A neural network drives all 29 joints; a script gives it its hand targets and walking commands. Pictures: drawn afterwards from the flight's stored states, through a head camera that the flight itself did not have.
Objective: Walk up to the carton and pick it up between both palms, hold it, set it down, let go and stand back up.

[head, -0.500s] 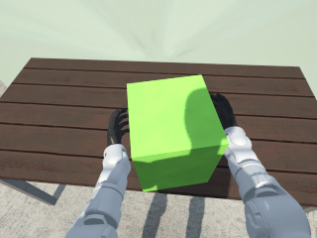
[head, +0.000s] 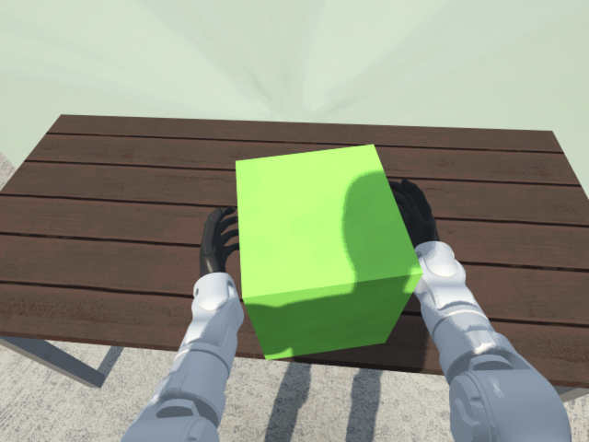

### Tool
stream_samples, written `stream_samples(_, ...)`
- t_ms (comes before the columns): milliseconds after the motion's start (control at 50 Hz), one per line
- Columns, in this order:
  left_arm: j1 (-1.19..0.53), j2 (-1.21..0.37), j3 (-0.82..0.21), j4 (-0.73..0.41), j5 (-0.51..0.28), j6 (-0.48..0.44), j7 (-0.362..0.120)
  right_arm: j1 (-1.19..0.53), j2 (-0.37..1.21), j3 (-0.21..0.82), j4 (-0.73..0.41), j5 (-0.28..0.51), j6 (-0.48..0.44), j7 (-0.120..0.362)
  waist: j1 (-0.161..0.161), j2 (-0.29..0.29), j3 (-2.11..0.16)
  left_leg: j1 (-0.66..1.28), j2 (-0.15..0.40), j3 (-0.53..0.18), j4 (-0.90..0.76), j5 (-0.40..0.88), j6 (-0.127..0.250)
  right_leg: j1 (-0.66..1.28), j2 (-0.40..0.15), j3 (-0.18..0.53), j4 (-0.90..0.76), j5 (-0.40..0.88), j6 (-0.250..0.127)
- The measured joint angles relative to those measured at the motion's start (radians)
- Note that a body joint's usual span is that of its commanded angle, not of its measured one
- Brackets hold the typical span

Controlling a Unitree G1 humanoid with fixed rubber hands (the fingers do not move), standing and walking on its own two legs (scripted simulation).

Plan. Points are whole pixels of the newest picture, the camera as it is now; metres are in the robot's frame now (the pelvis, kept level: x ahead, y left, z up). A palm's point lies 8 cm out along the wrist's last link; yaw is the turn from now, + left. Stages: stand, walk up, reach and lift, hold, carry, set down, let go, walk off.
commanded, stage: reach and lift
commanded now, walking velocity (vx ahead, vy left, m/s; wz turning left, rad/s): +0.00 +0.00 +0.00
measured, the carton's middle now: (316, 259) +0.40 +0.04 -0.01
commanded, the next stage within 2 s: none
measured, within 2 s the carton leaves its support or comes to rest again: leaves its support in 0.36 s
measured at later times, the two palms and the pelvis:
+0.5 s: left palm (210, 265) +0.35 +0.19 +0.04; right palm (418, 233) +0.43 -0.09 +0.06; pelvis +0.00 +0.00 +0.00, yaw +0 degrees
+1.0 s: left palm (205, 266) +0.33 +0.18 +0.06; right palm (424, 237) +0.41 -0.10 +0.07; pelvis -0.02 +0.00 +0.00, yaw +0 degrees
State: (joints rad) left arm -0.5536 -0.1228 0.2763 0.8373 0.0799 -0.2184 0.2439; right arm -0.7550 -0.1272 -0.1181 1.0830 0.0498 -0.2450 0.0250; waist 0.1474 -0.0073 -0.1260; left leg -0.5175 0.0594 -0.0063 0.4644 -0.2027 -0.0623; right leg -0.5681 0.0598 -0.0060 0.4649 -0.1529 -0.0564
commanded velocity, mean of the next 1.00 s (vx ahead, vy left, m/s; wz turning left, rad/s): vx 0.00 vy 0.00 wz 0.00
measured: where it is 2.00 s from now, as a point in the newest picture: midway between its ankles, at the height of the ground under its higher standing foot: outside the picture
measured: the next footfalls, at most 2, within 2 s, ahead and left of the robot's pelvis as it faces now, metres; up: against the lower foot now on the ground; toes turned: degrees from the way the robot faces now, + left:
none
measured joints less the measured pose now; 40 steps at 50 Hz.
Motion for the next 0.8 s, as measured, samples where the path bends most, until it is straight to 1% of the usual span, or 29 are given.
stream_samples(180,0.000,-0.002,0.000,0.001,0.000,0.000,0.007,0.000,0.001,0.004,0.000,0.000,0.001,-0.006,0.000,0.000,-0.001,0.000,0.000,0.000,0.000,0.000,0.000,0.000,0.000,0.000,0.000,0.000,0.000)
stream_samples(260,0.000,-0.001,0.000,0.006,0.000,0.000,0.014,0.001,0.001,0.023,0.000,0.000,0.001,-0.024,0.000,0.000,-0.007,0.000,0.001,0.000,0.000,0.000,0.000,0.000,0.001,0.000,0.000,0.000,0.000)
stream_samples(360,0.000,0.007,0.000,0.007,0.000,-0.001,0.009,0.003,0.001,0.054,0.000,0.000,-0.008,-0.051,0.000,0.000,-0.009,0.000,0.001,0.000,0.000,0.002,0.000,0.000,0.001,0.000,0.000,0.002,0.000)
stream_samples(440,0.004,0.010,0.000,-0.001,0.000,-0.002,0.005,0.003,0.001,0.072,0.000,0.000,-0.016,-0.064,0.000,0.000,-0.012,0.000,0.001,0.000,0.000,0.004,0.000,0.000,0.001,0.000,0.000,0.005,0.000)
stream_samples(620,0.005,0.009,0.000,-0.021,0.000,0.013,0.002,0.002,0.001,0.077,0.000,0.000,-0.021,-0.072,0.000,0.000,-0.041,0.000,0.001,0.000,0.000,0.011,0.000,0.000,0.001,0.000,0.000,0.011,0.000)
stream_samples(800,0.005,0.009,0.000,-0.025,0.000,0.056,0.001,0.002,0.001,0.077,0.000,0.000,0.017,-0.073,0.000,0.000,-0.045,0.001,0.002,0.000,0.000,0.021,0.000,0.000,0.003,0.000,0.000,0.022,0.000)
